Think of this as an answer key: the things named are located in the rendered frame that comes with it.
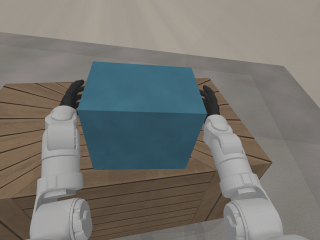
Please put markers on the robot left forearm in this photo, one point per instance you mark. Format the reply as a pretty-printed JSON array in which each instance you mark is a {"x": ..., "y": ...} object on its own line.
[{"x": 61, "y": 152}]

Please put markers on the left robot hand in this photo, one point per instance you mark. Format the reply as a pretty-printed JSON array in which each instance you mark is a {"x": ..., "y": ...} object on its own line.
[{"x": 71, "y": 95}]

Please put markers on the robot right forearm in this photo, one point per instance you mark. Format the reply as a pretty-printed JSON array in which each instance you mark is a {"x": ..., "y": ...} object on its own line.
[{"x": 237, "y": 181}]

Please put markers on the robot right upper arm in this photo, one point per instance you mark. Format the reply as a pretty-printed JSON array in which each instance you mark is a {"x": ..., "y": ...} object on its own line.
[{"x": 254, "y": 219}]

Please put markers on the pedestal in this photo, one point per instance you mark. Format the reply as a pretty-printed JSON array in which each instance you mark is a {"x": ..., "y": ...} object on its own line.
[{"x": 122, "y": 202}]

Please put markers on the robot left upper arm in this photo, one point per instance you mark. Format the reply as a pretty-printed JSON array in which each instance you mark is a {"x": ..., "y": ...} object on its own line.
[{"x": 68, "y": 219}]

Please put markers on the right robot hand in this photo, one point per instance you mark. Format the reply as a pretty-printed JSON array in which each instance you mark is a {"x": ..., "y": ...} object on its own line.
[{"x": 210, "y": 101}]

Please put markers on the carton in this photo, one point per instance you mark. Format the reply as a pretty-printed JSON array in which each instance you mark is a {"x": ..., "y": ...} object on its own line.
[{"x": 138, "y": 116}]

